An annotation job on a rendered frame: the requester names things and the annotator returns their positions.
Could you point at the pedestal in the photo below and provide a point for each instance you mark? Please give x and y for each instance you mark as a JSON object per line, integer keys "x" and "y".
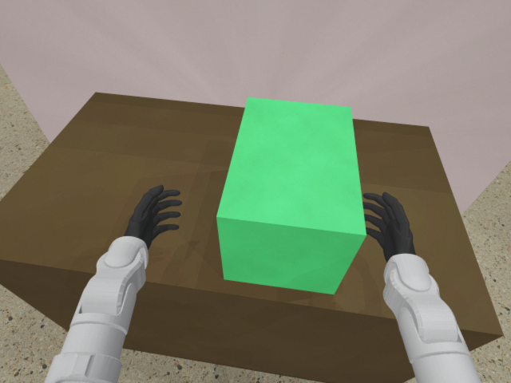
{"x": 78, "y": 196}

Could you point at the right robot hand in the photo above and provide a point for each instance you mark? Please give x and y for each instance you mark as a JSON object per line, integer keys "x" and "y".
{"x": 395, "y": 236}

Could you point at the left robot hand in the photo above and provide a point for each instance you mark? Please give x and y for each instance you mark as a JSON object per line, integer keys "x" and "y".
{"x": 143, "y": 222}

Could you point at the right robot forearm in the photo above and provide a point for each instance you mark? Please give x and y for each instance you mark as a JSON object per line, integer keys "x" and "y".
{"x": 430, "y": 333}

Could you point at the carton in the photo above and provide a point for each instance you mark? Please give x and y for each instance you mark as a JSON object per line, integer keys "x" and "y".
{"x": 291, "y": 212}

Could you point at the left robot forearm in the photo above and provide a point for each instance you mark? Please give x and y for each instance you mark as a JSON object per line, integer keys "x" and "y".
{"x": 92, "y": 349}

